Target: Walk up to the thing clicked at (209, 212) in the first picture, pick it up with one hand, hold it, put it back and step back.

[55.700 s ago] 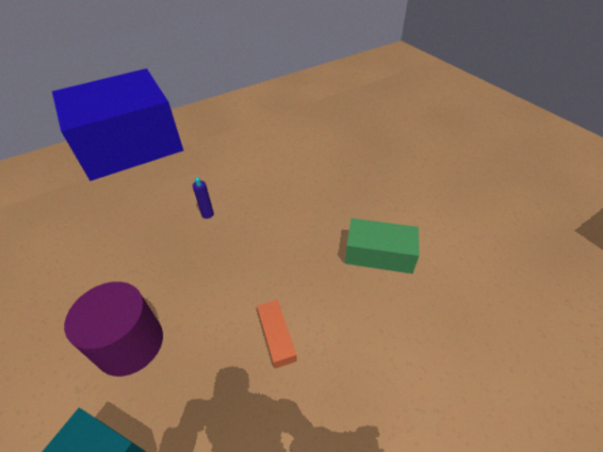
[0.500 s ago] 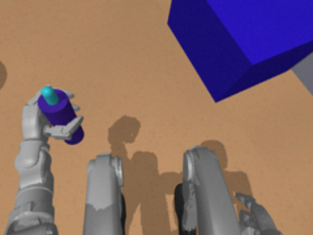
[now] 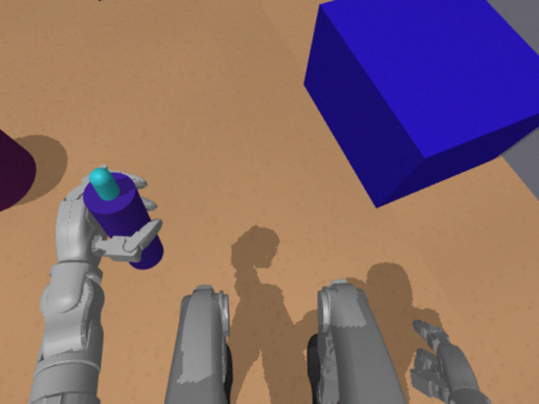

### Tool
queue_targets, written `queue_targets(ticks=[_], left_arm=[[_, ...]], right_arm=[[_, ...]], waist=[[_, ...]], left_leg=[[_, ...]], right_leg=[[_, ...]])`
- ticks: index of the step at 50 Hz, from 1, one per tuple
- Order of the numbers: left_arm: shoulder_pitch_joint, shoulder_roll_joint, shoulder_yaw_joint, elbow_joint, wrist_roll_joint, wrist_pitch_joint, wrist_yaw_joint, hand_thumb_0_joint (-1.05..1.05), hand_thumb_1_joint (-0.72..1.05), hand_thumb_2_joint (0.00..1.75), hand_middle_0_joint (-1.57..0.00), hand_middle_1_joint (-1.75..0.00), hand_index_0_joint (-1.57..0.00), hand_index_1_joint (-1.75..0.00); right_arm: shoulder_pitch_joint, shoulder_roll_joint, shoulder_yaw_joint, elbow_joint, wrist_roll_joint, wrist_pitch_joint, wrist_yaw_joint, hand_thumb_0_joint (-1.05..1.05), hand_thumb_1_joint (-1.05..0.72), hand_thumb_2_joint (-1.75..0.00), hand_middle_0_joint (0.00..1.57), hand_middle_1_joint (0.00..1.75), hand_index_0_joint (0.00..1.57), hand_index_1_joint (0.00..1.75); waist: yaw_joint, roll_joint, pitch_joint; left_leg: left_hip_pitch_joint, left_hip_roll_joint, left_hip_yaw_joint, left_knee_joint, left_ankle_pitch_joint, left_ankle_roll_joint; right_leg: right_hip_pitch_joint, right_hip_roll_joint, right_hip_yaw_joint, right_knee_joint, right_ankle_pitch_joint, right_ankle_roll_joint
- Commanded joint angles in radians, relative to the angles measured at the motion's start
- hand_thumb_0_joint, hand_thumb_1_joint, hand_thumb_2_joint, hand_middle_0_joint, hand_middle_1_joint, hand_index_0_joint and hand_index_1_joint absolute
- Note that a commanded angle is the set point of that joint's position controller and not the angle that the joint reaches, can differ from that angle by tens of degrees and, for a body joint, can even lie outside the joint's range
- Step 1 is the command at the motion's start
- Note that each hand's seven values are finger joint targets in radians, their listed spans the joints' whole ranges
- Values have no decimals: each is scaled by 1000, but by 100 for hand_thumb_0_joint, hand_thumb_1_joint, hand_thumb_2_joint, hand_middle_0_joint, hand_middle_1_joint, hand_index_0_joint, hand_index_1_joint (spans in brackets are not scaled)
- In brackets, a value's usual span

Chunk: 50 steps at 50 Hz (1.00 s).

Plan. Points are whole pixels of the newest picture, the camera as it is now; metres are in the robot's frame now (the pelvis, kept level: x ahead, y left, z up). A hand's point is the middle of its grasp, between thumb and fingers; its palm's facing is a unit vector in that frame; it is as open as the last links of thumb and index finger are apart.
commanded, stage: lift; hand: left
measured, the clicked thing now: (126, 221) +0.38 +0.21 -0.01
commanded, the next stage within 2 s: hold in 1.42 s
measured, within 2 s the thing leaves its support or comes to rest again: neither
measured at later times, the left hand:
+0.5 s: hand (69, 162) +0.37 +0.20 +0.16, palm faces +0.09 -1.00 -0.04, open 8.3 cm
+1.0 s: hand (40, 119) +0.37 +0.19 +0.22, palm faces +0.09 -1.00 -0.02, open 8.3 cm
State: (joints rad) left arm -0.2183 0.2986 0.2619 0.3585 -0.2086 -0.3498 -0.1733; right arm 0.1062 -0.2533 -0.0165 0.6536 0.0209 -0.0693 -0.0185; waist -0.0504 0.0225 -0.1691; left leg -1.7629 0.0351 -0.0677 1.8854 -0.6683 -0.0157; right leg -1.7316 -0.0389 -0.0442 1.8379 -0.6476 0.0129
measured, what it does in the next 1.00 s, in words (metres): rises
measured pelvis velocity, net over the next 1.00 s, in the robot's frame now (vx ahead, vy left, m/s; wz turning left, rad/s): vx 0.05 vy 0.00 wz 0.03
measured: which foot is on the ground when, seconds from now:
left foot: down 0.00-1.00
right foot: down 0.00-1.00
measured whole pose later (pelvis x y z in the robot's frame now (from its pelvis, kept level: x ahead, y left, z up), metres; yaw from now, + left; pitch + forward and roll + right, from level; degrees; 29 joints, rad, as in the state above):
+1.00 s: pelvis +0.05 +0.00 +0.20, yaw +2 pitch +12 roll -2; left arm -0.09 0.24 0.14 0.40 -0.19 -0.30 -0.10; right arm 0.23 -0.21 0.02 0.68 0.01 -0.09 -0.07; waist -0.04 0.01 -0.07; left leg -0.81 0.04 -0.02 1.08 -0.48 -0.02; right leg -0.78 -0.03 -0.05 1.03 -0.46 0.02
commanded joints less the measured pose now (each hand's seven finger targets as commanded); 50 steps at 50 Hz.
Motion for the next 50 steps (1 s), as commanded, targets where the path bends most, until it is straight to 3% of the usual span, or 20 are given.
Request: queue_targets(ticks=[1,2,8,9,11,15,17,19,22,25,27,28,29,31,35,36,41,45,50], left_arm=[[-281,223,95,-436,-49,-111,31,0,39,125,-119,-136,-122,-134],[-257,230,105,-443,-48,-105,40,0,38,125,-120,-136,-123,-135],[-189,156,23,-437,-45,-59,64,0,35,125,-118,-135,-121,-134],[-216,196,62,-457,-44,-58,75,0,36,125,-119,-134,-121,-134],[-184,161,18,-435,-34,-51,80,0,36,125,-119,-135,-121,-134],[-217,165,21,-416,-31,-54,87,0,42,129,-120,-136,-122,-136],[-225,145,-1,-390,-27,-61,85,0,43,129,-122,-137,-124,-137],[-218,160,18,-379,-27,-67,85,0,40,129,-123,-139,-125,-138],[-206,152,-4,-384,-24,-70,76,0,40,128,-123,-138,-125,-137],[-190,129,-19,-359,-26,-67,74,0,38,126,-122,-137,-124,-136],[-203,128,-24,-365,-26,-70,71,0,39,126,-123,-137,-125,-136],[-227,117,-42,-346,-22,-69,71,0,40,127,-123,-137,-125,-136],[-226,131,-21,-344,-21,-70,75,0,41,127,-123,-137,-125,-136],[-248,116,-42,-350,-22,-76,72,0,42,129,-125,-139,-127,-138],[-245,129,-19,-352,-26,-81,79,0,41,129,-125,-139,-127,-138],[-239,114,-37,-333,-23,-81,73,0,40,129,-125,-139,-127,-138],[-227,101,-40,-329,-24,-81,77,0,39,128,-124,-138,-126,-137],[-241,120,-20,-333,-22,-90,75,0,39,125,-121,-135,-123,-134],[-273,107,-33,-339,-20,-94,70,0,40,126,-120,-134,-122,-134]], right_arm=[[105,-153,-58,-98,13,-41,-23,0,-89,-90,20,30,20,30],[105,-148,-56,-102,14,-39,-25,0,-89,-90,20,30,20,30],[104,-133,-46,-100,20,-56,-41,0,-90,-90,20,30,20,30],[101,-136,-45,-103,22,-59,-44,0,-89,-90,20,30,20,30],[111,-123,-40,-101,20,-64,-47,0,-89,-90,20,30,20,30],[114,-126,-33,-97,16,-73,-50,0,-89,-90,20,30,20,30],[112,-123,-29,-98,14,-77,-48,0,-89,-90,20,30,20,30],[125,-124,-27,-95,11,-79,-47,0,-89,-90,20,30,20,30],[133,-120,-23,-96,7,-76,-45,0,-89,-90,20,30,20,30],[150,-119,-24,-85,6,-75,-44,0,-89,-90,20,30,20,30],[142,-118,-23,-88,3,-73,-44,0,-89,-90,20,30,20,30],[138,-120,-20,-86,3,-71,-44,0,-89,-89,20,30,20,30],[143,-123,-23,-84,2,-71,-43,0,-89,-90,20,30,20,30],[137,-119,-19,-88,0,-71,-43,0,-89,-89,20,30,20,30],[133,-118,-16,-95,0,-69,-44,0,-90,-90,20,30,20,30],[131,-112,-13,-93,-3,-68,-46,0,-90,-90,20,30,20,30],[141,-111,-11,-90,-5,-66,-52,0,-90,-90,20,30,20,30],[134,-103,-11,-89,-9,-61,-59,0,-90,-90,20,30,20,30],[128,-103,-11,-84,-12,-65,-65,0,-90,-90,20,30,20,30]], waist=[[15,119,-657],[24,108,-669],[-3,112,-556],[14,108,-542],[-3,97,-515],[8,121,-454],[-2,121,-425],[10,127,-430],[20,138,-440],[12,103,-426],[16,115,-407],[4,106,-385],[13,100,-372],[9,112,-364],[25,92,-333],[16,96,-334],[14,77,-329],[17,61,-299],[7,85,-263]], left_leg=[[557,-29,14,-345,204,33],[575,-30,15,-362,218,33],[700,-24,2,-486,222,26],[711,-25,5,-508,200,26],[741,-26,8,-541,224,26],[844,-20,-9,-625,263,16],[872,-19,-10,-661,263,16],[928,-16,-16,-694,317,11],[997,-20,-5,-733,387,7],[1033,-21,4,-761,420,9],[1050,-22,11,-783,420,9],[1058,-19,8,-802,407,9],[1070,-17,6,-819,403,8],[1093,-17,7,-846,380,7],[1117,-20,12,-900,365,8],[1119,-24,16,-901,368,9],[1181,-22,21,-943,420,8],[1180,-28,41,-964,404,15],[1228,-28,46,-1005,400,13]], right_leg=[[451,39,17,-330,221,-41],[497,39,19,-349,234,-39],[565,43,14,-473,250,-35],[594,43,18,-498,230,-35],[642,42,19,-541,257,-32],[672,44,8,-592,284,-36],[687,45,6,-621,287,-36],[731,44,0,-641,325,-37],[802,45,-2,-683,377,-39],[865,48,-3,-728,412,-38],[889,48,0,-754,416,-37],[887,48,-4,-766,405,-37],[892,50,-8,-775,399,-37],[905,50,-10,-797,382,-37],[969,51,-11,-843,371,-34],[978,49,-7,-856,377,-33],[1046,52,-9,-894,425,-33],[1114,47,8,-944,431,-26],[1125,46,9,-979,431,-27]])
